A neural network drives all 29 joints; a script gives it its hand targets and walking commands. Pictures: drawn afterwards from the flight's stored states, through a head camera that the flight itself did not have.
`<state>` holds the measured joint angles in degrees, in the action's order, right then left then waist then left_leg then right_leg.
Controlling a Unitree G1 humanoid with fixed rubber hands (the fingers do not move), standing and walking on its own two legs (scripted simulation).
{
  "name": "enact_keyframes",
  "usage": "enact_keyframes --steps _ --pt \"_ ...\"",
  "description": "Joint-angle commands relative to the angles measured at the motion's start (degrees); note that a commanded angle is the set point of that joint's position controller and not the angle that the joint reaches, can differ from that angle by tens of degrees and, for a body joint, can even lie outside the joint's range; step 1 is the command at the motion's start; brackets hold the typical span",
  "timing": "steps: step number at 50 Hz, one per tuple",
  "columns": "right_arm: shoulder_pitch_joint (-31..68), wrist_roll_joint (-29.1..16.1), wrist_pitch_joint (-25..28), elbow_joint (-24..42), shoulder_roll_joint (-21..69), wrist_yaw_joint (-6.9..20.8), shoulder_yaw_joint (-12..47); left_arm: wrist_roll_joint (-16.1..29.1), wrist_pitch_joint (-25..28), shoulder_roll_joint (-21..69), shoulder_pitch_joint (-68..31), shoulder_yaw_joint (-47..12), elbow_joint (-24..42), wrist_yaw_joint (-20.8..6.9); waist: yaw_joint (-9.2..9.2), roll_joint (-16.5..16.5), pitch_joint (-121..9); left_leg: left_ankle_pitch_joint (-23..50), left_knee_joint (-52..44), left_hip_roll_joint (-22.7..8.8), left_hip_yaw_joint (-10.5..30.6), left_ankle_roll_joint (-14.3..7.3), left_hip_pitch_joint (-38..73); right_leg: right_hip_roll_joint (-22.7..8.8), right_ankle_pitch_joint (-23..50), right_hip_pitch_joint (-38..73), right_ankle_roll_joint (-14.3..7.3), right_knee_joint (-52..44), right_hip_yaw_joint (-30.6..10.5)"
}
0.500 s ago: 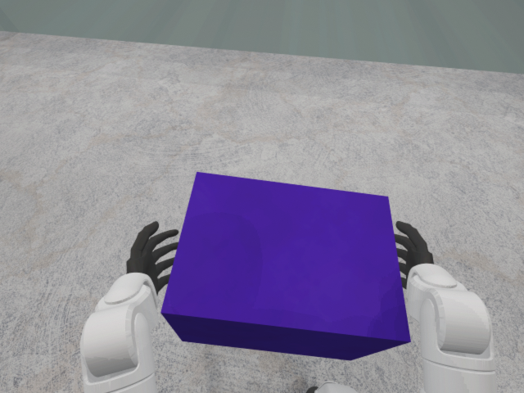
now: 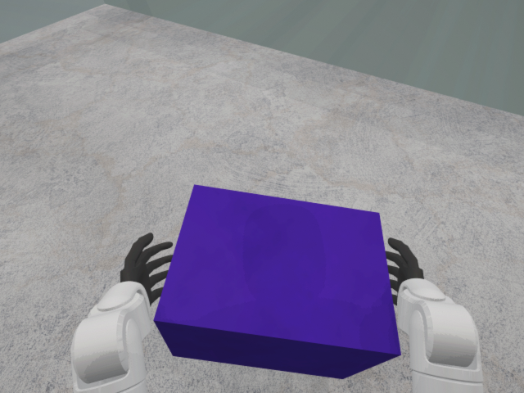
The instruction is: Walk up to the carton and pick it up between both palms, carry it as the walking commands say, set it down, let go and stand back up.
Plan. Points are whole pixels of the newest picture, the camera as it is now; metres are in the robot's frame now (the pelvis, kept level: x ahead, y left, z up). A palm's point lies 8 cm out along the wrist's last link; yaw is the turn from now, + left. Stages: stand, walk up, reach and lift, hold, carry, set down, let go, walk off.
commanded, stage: carry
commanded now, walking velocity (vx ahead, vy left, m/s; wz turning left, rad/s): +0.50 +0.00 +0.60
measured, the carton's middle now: (272, 287) +0.28 -0.01 -0.01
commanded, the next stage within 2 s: none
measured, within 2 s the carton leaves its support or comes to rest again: neither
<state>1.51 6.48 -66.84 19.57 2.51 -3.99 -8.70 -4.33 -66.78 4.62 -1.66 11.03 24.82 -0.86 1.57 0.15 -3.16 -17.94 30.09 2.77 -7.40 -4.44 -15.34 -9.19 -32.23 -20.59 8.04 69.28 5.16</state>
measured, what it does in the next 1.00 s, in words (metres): walks ahead, turning left: right foot, then left foot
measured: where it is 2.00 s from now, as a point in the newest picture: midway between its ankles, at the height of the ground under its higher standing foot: (220, 288)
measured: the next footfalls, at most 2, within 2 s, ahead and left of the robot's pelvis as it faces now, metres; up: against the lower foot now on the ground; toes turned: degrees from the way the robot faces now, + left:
right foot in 0.18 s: +0.30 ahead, -0.14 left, +0.00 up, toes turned -5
left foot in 0.58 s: +0.46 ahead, +0.16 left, +0.00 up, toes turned +31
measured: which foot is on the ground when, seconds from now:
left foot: down 0.00-0.18, up 0.20-0.56, down 0.58-0.96, up 0.98-1.00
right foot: up 0.00-0.16, down 0.18-0.62, up 0.64-0.92, down 0.94-1.00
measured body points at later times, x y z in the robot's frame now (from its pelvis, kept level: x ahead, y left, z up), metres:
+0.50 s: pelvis +0.31 -0.01 +0.00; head +0.34 +0.00 +0.45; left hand +0.47 +0.26 +0.07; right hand +0.63 -0.08 +0.06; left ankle +0.36 +0.14 -0.70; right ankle +0.26 -0.14 -0.73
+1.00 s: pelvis +0.58 +0.12 -0.01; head +0.61 +0.12 +0.43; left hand +0.74 +0.39 +0.07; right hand +0.91 +0.06 +0.05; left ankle +0.44 +0.15 -0.71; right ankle +0.74 +0.10 -0.73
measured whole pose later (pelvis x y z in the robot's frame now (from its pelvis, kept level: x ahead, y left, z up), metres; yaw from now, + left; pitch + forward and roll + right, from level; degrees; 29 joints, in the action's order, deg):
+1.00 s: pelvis +0.58 +0.12 -0.01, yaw +27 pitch +2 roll +0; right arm 6.6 4.8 -67.8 23.9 -0.1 -3.8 -10.5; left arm -6.4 -63.4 7.2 -2.8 9.7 28.8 -1.0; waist 1.2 -2.2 1.5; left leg -29.1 45.6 1.2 -3.4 -2.4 -12.8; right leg -4.0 -4.3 -28.7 -5.2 32.2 13.8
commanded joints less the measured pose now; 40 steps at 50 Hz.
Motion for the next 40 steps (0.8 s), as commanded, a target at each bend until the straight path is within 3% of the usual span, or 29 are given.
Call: enact_keyframes --steps 1,4,6,7,8,9,10,11,12,13,15,17,19,20,23,24,26,27,28,29,30,31,32,33,34,35,36,40 --pt "40.25 -27.33 1.54 19.68 46.16 15.96 47.00 21.21 0.90 46.67 -24.00 -44.75 2.72 -12.40 0.20 -0.32 -13.76 36.95 -10.30 -17.62 20.22 -8.40 24.74 -0.58 3.57 -19.76 -0.99 -14.56 -2.96" --pt "37.41 -28.07 1.53 18.28 46.88 16.68 47.03 19.84 1.74 45.44 -25.99 -44.53 5.37 -10.88 -0.11 -4.56 -11.29 36.43 -10.75 -16.30 18.87 -7.54 16.89 3.19 9.46 -11.25 -1.36 -27.85 1.72" --pt "35.21 -27.89 1.39 17.85 46.09 16.98 46.79 18.78 1.85 44.08 -25.25 -44.13 6.45 -9.91 -0.52 -8.31 -12.46 37.87 -7.95 -14.19 14.92 -5.66 12.86 5.67 16.98 -2.61 -1.87 -34.68 5.89" --pt "35.73 -28.23 1.19 18.04 45.93 17.09 47.06 18.42 1.90 43.97 -23.41 -43.98 6.25 -9.46 -1.83 -6.79 -14.97 39.98 -2.74 -11.14 9.76 -3.82 8.86 6.71 22.89 7.32 -2.13 -40.55 8.47" --pt "35.23 -28.23 0.99 18.05 45.55 17.04 47.08 17.85 1.78 43.39 -22.45 -43.69 5.76 -9.19 -2.62 -3.18 -19.90 39.15 6.37 -7.30 4.41 -1.57 1.19 4.14 27.05 21.94 -3.79 -43.47 6.54" --pt "36.77 -28.84 0.62 19.83 44.60 17.13 47.49 17.14 1.60 41.90 -21.00 -43.47 6.33 -9.12 -4.14 9.56 -25.96 23.90 23.24 -3.25 0.08 1.22 -10.77 -9.47 22.63 35.54 -9.19 -47.48 -8.93" --pt "39.41 -29.35 0.27 21.04 43.34 17.70 48.30 17.28 1.61 40.93 -21.53 -43.01 4.56 -9.10 -2.90 24.07 -26.47 -13.57 36.01 1.94 2.69 2.21 -23.28 -21.14 35.17 44.16 -14.52 -53.27 -28.91" --pt "40.79 -29.66 0.17 20.12 43.12 18.27 48.72 17.00 1.82 42.01 -20.64 -42.58 3.60 -8.70 -2.73 16.30 -27.25 -13.15 43.17 -3.65 10.00 0.85 -24.94 -20.82 41.65 45.40 -16.31 -50.20 -28.87" --pt "39.72 -30.08 -0.20 17.63 43.18 18.56 48.13 16.58 1.37 42.85 -19.40 -41.69 3.30 -8.34 -3.09 10.33 -25.61 -8.54 43.09 -5.08 10.39 0.96 -25.68 -19.48 50.00 42.49 -16.01 -48.35 -24.17" --pt "37.96 -30.27 -0.29 16.60 43.93 18.49 47.19 16.84 1.02 43.16 -19.13 -41.87 4.61 -8.28 -3.26 8.08 -24.90 -7.11 40.76 -5.84 9.72 1.13 -26.62 -19.65 47.96 39.99 -15.29 -47.60 -19.65" --pt "38.38 -30.40 0.19 15.95 47.04 18.45 46.58 19.73 1.48 44.68 -23.80 -44.50 8.35 -8.91 -2.89 7.89 -21.98 -5.08 35.21 -9.71 10.71 1.79 -27.15 -19.83 39.38 35.86 -14.38 -49.31 -13.28" --pt "36.54 -29.21 -0.03 14.02 48.28 17.98 44.57 21.20 1.21 46.21 -25.94 -45.78 9.18 -9.19 -2.87 8.10 -19.50 -4.15 29.27 -9.46 8.73 2.10 -25.90 -18.72 35.63 32.74 -13.51 -51.49 -7.72" --pt "34.28 -27.69 0.25 14.03 47.86 17.55 43.50 22.41 1.17 46.15 -27.33 -47.02 10.44 -9.77 -2.46 9.71 -15.28 -4.11 20.04 -9.77 7.23 2.32 -23.63 -19.67 35.36 27.08 -12.86 -54.34 -3.78" --pt "34.26 -26.91 0.37 15.06 47.48 17.24 43.07 23.24 0.98 46.68 -28.07 -48.04 10.56 -10.16 -2.15 9.67 -13.58 -2.09 16.22 -9.48 5.79 2.24 -20.76 -19.00 34.96 23.90 -11.99 -54.75 -0.36" --pt "32.25 -24.27 0.42 16.44 46.71 15.92 41.61 25.01 0.23 45.66 -27.96 -48.68 10.31 -11.34 -1.94 11.80 -12.51 6.26 7.67 -4.53 -2.14 1.90 -12.11 -14.42 32.66 20.76 -8.46 -53.62 8.83" --pt "31.40 -23.54 0.37 16.25 46.49 15.61 41.21 25.33 0.11 45.22 -27.97 -49.06 10.51 -11.48 -1.84 11.74 -12.64 7.80 5.52 -3.11 -3.84 1.38 -9.29 -14.03 36.17 20.59 -7.73 -51.97 10.60" --pt "28.87 -22.82 0.21 15.30 46.31 15.09 41.10 25.26 -0.34 44.43 -26.85 -49.18 10.66 -11.80 -1.20 10.95 -13.89 9.15 1.82 0.56 -7.51 0.14 -2.29 -12.55 51.96 20.56 -6.00 -43.87 14.40" --pt "26.66 -22.63 0.16 13.61 46.27 15.00 40.72 24.91 -0.65 44.15 -27.28 -49.48 11.24 -11.96 -0.41 7.94 -16.78 7.30 0.54 3.30 -8.86 -1.31 4.22 -10.83 58.32 19.77 -4.63 -35.74 16.26" --pt "24.94 -22.77 0.24 12.70 46.36 14.89 40.83 24.55 -0.86 42.94 -27.66 -49.56 11.85 -12.11 1.17 6.47 -19.29 6.52 -2.23 3.68 -7.99 -3.34 13.02 -8.76 58.75 15.05 -3.01 -24.21 17.78" --pt "23.33 -22.44 0.19 11.54 46.28 14.70 40.73 24.25 -1.09 41.79 -29.72 -49.88 12.03 -12.39 3.25 -0.83 -20.63 1.25 -5.78 -5.24 6.69 -7.96 23.98 -5.59 44.72 1.28 -0.81 -8.56 17.26" --pt "23.64 -22.11 0.30 9.92 45.35 14.55 40.76 24.27 -1.15 41.91 -29.32 -50.49 10.49 -12.66 1.49 -15.23 -18.82 16.51 -9.76 -18.97 34.37 -14.04 35.42 3.79 7.46 -18.90 1.22 4.45 13.96" --pt "23.74 -22.79 0.79 9.94 45.27 14.84 41.29 24.19 -1.05 41.38 -28.67 -50.32 8.26 -12.82 0.80 -15.59 -20.38 34.18 -10.54 -22.76 45.38 -17.61 41.76 5.50 -3.21 -26.39 -0.14 10.21 1.98" --pt "25.64 -23.34 1.58 11.48 45.99 14.89 42.21 24.63 -0.39 42.34 -29.87 -49.83 8.84 -12.63 1.23 -11.09 -20.49 46.40 -7.91 -22.71 41.37 -18.52 41.54 2.48 -3.70 -26.86 -0.37 11.97 -3.25" --pt "29.35 -24.07 1.56 14.83 45.82 14.81 44.30 23.40 -0.19 44.45 -26.79 -48.64 4.69 -13.02 0.81 -4.33 -19.25 48.03 -7.19 -21.57 36.47 -16.05 38.23 1.54 -3.76 -28.54 0.14 10.51 -2.95" --pt "34.20 -25.02 1.56 16.85 45.92 15.31 45.32 22.40 -0.07 46.44 -24.10 -47.10 1.32 -13.10 0.43 -0.22 -18.41 41.94 -7.98 -20.44 30.42 -13.30 32.65 -0.45 -0.32 -26.20 -0.56 4.73 -4.72" --pt "37.99 -26.10 1.87 18.30 46.41 15.89 46.36 22.11 0.36 47.65 -23.32 -46.63 0.23 -13.09 -0.02 1.91 -17.17 39.56 -8.79 -19.27 24.46 -10.80 26.84 -1.77 3.69 -22.60 -1.48 -1.46 -5.39" --pt "40.43 -26.96 1.90 19.53 46.91 16.13 46.80 21.60 0.81 48.26 -23.42 -45.94 0.88 -12.83 -0.21 1.71 -16.29 40.31 -9.59 -18.73 20.16 -8.97 23.41 -1.87 5.15 -19.54 -1.96 -7.51 -4.57" --pt "35.87 -27.55 2.01 17.12 47.84 16.85 46.64 20.63 2.41 46.22 -26.80 -45.96 6.65 -10.93 -0.63 -3.01 -13.69 52.12 -9.28 -16.04 12.90 -6.44 16.38 3.18 11.86 -9.28 -2.73 -25.93 2.23"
